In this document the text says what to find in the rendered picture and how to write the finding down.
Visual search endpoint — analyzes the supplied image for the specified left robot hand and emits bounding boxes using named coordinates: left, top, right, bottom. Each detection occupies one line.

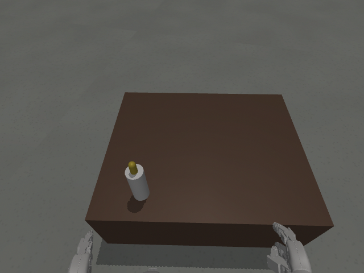
left=67, top=231, right=93, bottom=273

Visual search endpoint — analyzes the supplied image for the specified right robot hand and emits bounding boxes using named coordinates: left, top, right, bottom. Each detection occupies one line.
left=267, top=222, right=312, bottom=273

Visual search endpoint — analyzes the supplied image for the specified bottle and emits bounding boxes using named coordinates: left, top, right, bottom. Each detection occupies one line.
left=125, top=161, right=150, bottom=201

